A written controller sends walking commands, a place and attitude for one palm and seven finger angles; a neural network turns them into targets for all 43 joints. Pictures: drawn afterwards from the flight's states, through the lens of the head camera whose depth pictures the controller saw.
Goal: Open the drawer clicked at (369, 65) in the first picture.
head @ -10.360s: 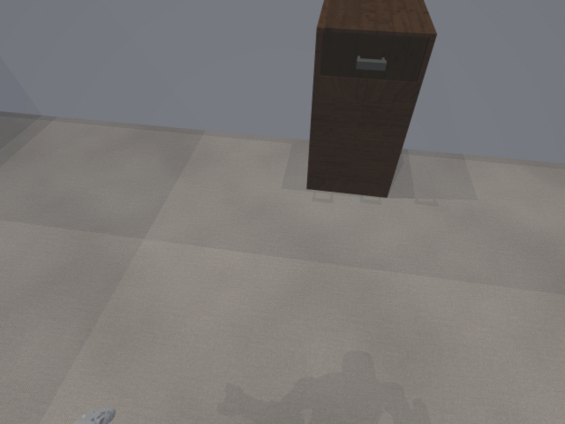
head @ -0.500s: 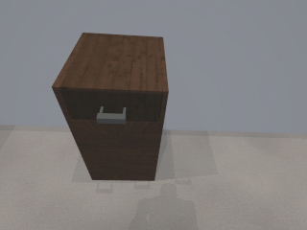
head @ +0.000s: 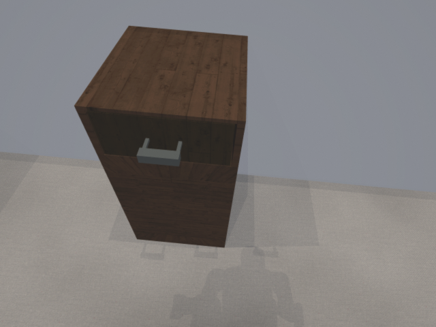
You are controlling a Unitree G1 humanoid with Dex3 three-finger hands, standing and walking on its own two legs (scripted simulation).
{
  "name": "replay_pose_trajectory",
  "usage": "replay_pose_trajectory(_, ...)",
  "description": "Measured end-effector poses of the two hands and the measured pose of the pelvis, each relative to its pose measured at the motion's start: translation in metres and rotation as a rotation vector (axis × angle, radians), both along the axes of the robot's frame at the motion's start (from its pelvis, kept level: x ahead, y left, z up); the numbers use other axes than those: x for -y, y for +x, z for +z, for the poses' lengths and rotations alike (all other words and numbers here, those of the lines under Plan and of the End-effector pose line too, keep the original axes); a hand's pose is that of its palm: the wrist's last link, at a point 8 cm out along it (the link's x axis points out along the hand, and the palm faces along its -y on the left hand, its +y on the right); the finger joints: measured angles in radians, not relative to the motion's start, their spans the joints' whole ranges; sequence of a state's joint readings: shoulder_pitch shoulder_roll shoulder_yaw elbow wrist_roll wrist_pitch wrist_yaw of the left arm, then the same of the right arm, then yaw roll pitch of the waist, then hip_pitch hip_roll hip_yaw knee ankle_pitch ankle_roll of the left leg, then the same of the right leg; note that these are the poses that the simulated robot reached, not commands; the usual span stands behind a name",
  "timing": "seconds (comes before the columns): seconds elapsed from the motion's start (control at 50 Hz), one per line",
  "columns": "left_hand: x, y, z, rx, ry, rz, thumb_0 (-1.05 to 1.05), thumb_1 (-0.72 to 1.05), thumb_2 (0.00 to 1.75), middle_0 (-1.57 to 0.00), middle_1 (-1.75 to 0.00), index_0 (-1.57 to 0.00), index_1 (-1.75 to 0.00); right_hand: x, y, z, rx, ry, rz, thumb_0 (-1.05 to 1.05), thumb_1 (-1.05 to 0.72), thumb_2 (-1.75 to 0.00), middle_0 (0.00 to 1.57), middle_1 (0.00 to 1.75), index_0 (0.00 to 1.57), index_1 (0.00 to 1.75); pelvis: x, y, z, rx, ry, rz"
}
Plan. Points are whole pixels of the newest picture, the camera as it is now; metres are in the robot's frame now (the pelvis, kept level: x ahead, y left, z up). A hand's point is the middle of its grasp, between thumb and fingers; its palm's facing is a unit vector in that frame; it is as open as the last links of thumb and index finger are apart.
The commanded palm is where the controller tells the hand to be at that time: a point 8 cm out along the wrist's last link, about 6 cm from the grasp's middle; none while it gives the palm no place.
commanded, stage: come to a stop and stand still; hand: left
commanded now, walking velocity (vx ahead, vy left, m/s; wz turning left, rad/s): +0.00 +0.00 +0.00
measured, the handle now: (161, 150) +0.53 +0.19 -0.05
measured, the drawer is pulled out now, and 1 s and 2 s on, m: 0.00 0.00 0.00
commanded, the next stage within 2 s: look again from close up in 0.66 s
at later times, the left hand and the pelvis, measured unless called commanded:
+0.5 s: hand out of the picture -0.03 +0.17 -0.16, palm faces -0.01 -0.98 -0.18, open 7.4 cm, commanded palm none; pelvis -0.02 +0.01 +0.02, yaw -2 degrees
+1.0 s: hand out of the picture -0.01 +0.17 -0.16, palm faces -0.02 -0.98 -0.17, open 7.3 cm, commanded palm none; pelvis -0.01 +0.01 +0.01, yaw -2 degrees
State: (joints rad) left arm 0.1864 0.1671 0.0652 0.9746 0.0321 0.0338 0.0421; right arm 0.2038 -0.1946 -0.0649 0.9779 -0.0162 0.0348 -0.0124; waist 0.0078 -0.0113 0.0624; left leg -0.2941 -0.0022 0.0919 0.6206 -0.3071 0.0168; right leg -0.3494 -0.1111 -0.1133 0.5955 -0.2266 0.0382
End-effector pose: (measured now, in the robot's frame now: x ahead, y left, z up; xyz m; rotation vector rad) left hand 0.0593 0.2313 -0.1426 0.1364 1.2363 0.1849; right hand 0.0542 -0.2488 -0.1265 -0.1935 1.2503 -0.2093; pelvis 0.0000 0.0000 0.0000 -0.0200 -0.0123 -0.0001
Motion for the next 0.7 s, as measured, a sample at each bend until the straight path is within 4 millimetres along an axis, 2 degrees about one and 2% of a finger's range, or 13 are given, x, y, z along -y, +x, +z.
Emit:
replay_pose_trajectory(0.12, -0.015, -0.017, 0.005, -0.048, -0.009, -0.011, 0.01, 0.91, 0.90, -0.20, -0.30, -0.20, -0.30, -0.022, 0.004, 0.014, 0.049, 0.004, 0.019, 0.00, -0.91, -0.90, 0.20, 0.30, 0.20, 0.30, -0.012, -0.006, 0.010, -0.003, 0.013, -0.018)
replay_pose_trajectory(0.24, -0.015, -0.045, 0.013, -0.112, -0.006, -0.015, 0.01, 0.91, 0.90, -0.20, -0.30, -0.20, -0.30, -0.038, -0.007, 0.010, 0.035, 0.040, 0.000, 0.00, -0.92, -0.90, 0.20, 0.30, 0.20, 0.30, -0.018, -0.006, 0.016, -0.012, 0.023, -0.024)
replay_pose_trajectory(0.34, -0.005, -0.065, 0.014, -0.153, -0.002, -0.019, 0.01, 0.91, 0.90, -0.20, -0.30, -0.20, -0.30, -0.038, -0.033, -0.003, -0.017, 0.066, -0.035, 0.00, -0.94, -0.90, 0.20, 0.30, 0.20, 0.30, -0.017, -0.010, 0.014, -0.008, 0.035, -0.037)
replay_pose_trajectory(0.5, 0.013, -0.090, 0.012, -0.174, -0.029, -0.045, 0.01, 0.91, 0.90, -0.20, -0.30, -0.20, -0.30, -0.041, -0.086, -0.004, -0.126, 0.093, -0.050, 0.00, -0.93, -0.90, 0.20, 0.30, 0.20, 0.30, -0.013, -0.019, 0.016, 0.006, 0.013, -0.032)
replay_pose_trajectory(0.62, 0.013, -0.093, 0.007, -0.161, -0.038, -0.063, 0.01, 0.91, 0.90, -0.20, -0.30, -0.20, -0.30, -0.043, -0.112, -0.008, -0.166, 0.098, -0.043, 0.00, -0.91, -0.90, 0.20, 0.30, 0.20, 0.30, -0.013, -0.025, 0.009, -0.012, 0.006, -0.020)
replay_pose_trajectory(0.7, 0.009, -0.090, 0.009, -0.152, -0.023, -0.063, 0.01, 0.91, 0.90, -0.20, -0.30, -0.20, -0.30, -0.047, -0.117, -0.010, -0.177, 0.113, -0.045, 0.00, -0.91, -0.90, 0.20, 0.30, 0.20, 0.30, -0.013, -0.023, 0.009, -0.010, 0.011, -0.025)
